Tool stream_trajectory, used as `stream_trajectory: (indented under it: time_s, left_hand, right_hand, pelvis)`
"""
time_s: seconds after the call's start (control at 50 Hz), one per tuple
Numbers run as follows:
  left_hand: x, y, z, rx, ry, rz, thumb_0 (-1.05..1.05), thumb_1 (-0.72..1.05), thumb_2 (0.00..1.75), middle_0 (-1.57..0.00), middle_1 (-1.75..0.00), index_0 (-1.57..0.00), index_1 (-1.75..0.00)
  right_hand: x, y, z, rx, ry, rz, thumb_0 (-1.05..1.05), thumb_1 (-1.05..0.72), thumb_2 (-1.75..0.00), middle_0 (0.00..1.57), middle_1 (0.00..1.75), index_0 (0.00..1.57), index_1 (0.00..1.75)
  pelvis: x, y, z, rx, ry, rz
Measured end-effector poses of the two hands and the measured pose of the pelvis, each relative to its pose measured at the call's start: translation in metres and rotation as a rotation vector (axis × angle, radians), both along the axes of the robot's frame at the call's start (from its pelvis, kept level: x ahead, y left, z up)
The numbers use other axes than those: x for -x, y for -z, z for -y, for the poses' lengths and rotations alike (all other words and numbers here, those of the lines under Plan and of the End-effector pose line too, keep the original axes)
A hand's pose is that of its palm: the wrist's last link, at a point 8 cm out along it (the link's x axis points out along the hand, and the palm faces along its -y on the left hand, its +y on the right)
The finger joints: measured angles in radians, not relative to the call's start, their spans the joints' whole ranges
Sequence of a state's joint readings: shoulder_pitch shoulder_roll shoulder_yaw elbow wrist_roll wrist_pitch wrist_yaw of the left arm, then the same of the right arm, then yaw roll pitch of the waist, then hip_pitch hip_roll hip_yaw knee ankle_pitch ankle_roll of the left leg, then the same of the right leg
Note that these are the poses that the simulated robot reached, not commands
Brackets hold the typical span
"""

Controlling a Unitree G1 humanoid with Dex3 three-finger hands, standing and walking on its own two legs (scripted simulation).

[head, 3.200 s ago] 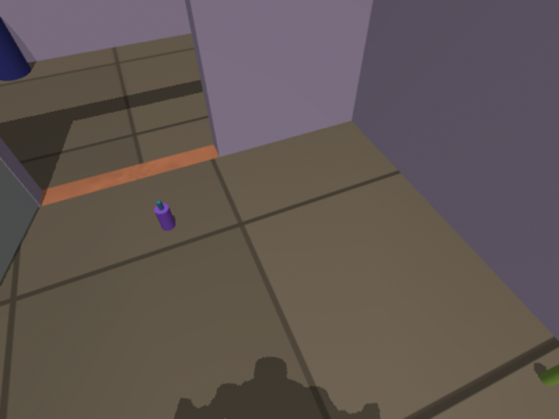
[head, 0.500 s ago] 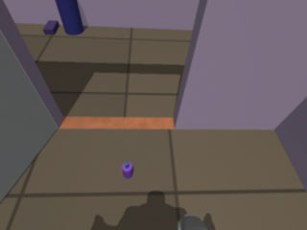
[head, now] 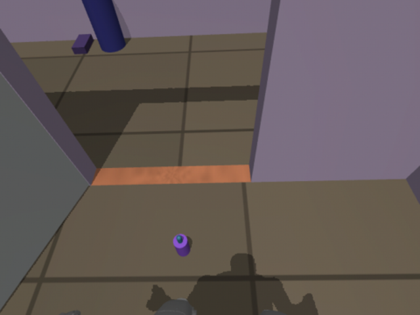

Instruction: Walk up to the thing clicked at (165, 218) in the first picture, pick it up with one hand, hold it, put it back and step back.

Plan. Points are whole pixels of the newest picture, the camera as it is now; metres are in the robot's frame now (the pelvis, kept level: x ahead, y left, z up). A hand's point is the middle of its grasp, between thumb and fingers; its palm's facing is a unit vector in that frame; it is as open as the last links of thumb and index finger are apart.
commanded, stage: walk up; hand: left
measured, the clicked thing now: (181, 243) +0.46 +0.20 -0.67
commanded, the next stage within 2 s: stand in 1.52 s
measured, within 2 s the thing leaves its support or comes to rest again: neither
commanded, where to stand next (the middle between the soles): +0.07 +0.01 m, yaw -1 degrees
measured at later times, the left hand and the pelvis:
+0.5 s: hand out of the picture +0.06 +0.28 -0.14, palm faces +0.01 -0.93 -0.37, open 7.4 cm; pelvis +0.02 +0.01 +0.02, yaw +1 degrees
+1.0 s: hand out of the picture +0.13 +0.27 -0.13, palm faces -0.03 -0.94 -0.33, open 7.4 cm; pelvis +0.03 +0.02 +0.03, yaw +0 degrees
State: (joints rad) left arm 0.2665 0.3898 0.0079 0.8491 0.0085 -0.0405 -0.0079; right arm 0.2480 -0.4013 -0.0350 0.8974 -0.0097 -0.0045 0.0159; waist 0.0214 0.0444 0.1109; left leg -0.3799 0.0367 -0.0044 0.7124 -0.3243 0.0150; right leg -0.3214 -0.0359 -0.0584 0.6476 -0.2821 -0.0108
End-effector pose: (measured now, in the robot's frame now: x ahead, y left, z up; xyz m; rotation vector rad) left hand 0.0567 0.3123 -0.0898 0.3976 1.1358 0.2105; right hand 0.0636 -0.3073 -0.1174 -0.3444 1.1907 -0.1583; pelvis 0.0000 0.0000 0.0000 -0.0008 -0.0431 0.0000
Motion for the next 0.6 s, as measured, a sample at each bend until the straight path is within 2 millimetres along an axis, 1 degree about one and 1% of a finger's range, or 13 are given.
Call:
stream_trajectory:
  time_s: [0.04,0.08,0.14,0.22,0.34,0.42,0.5,0.6]
  left_hand:
    - [-0.005,0.012,-0.005,0.015,-0.010,0.001,0.00,0.90,0.90,-0.21,-0.30,-0.20,-0.30]
    - [-0.009,0.020,-0.007,0.035,-0.025,0.001,0.00,0.91,0.90,-0.21,-0.30,-0.20,-0.30]
    - [-0.013,0.026,-0.005,0.065,-0.027,-0.007,0.00,0.91,0.90,-0.21,-0.30,-0.20,-0.30]
    - [-0.009,0.029,-0.003,0.083,-0.035,-0.026,0.00,0.91,0.90,-0.21,-0.30,-0.20,-0.30]
    - [0.005,0.022,-0.003,0.076,-0.068,-0.084,0.00,0.91,0.90,-0.21,-0.30,-0.20,-0.30]
    - [0.008,0.015,-0.005,0.061,-0.084,-0.111,0.00,0.91,0.90,-0.21,-0.30,-0.20,-0.30]
    - [0.002,0.007,-0.007,0.048,-0.095,-0.115,0.00,0.91,0.90,-0.21,-0.30,-0.20,-0.30]
    - [-0.015,0.001,-0.009,0.040,-0.090,-0.090,0.00,0.91,0.90,-0.21,-0.30,-0.20,-0.30]
  right_hand:
    - [-0.002,0.000,-0.003,0.022,0.005,0.000,0.00,-0.90,-0.90,0.20,0.30,0.21,0.30]
    - [-0.003,-0.005,-0.008,0.034,0.003,0.000,0.00,-0.90,-0.90,0.20,0.30,0.21,0.30]
    - [-0.010,-0.012,-0.013,0.038,-0.001,0.012,0.00,-0.90,-0.90,0.20,0.30,0.21,0.30]
    - [-0.025,-0.017,-0.018,0.032,-0.011,0.039,0.00,-0.90,-0.90,0.20,0.30,0.21,0.30]
    - [-0.051,-0.018,-0.028,-0.007,-0.032,0.060,0.00,-0.90,-0.90,0.20,0.30,0.21,0.30]
    - [-0.064,-0.016,-0.033,-0.032,-0.041,0.059,0.00,-0.90,-0.90,0.20,0.30,0.21,0.30]
    - [-0.071,-0.014,-0.035,-0.046,-0.035,0.052,0.00,-0.90,-0.90,0.20,0.30,0.21,0.30]
    - [-0.072,-0.014,-0.035,-0.048,-0.015,0.036,0.00,-0.90,-0.90,0.20,0.30,0.21,0.30]
  pelvis:
    - [-0.001,0.005,-0.005,-0.004,-0.010,0.005]
    - [-0.001,0.006,-0.009,-0.016,-0.005,0.009]
    - [-0.001,0.003,-0.013,0.004,-0.005,0.007]
    - [-0.003,0.000,-0.013,0.013,-0.008,0.010]
    - [-0.011,-0.007,-0.012,0.015,-0.012,0.002]
    - [-0.017,-0.012,-0.012,0.012,-0.014,-0.005]
    - [-0.022,-0.016,-0.013,0.008,-0.015,-0.004]
    - [-0.026,-0.019,-0.014,0.004,-0.014,-0.001]
